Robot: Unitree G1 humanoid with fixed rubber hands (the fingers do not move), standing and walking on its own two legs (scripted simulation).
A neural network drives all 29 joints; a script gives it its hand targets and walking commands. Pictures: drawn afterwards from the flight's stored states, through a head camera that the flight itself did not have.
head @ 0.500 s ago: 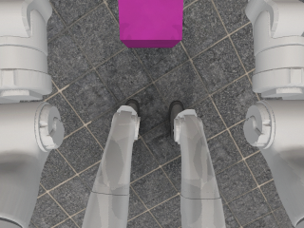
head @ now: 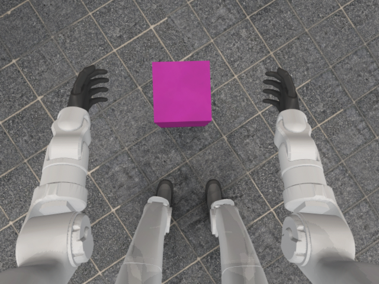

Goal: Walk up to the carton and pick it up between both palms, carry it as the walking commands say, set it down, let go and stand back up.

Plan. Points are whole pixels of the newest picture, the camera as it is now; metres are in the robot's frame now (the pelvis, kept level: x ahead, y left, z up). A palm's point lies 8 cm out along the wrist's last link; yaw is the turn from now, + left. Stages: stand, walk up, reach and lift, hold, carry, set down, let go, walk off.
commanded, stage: let go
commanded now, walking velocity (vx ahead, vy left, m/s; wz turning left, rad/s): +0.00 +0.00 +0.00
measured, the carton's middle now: (182, 98) +0.53 +0.04 -0.59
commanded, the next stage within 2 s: stand in 1.06 s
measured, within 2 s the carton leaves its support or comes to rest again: neither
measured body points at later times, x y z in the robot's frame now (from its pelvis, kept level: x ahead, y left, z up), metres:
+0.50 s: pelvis +0.04 -0.01 +0.06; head +0.14 -0.02 +0.49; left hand +0.24 +0.22 -0.03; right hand +0.26 -0.24 -0.04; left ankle +0.04 +0.11 -0.68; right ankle +0.05 -0.12 -0.68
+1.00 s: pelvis +0.05 +0.00 +0.06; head +0.07 +0.00 +0.51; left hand +0.23 +0.23 -0.01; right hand +0.23 -0.23 -0.01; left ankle +0.04 +0.11 -0.68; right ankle +0.05 -0.12 -0.68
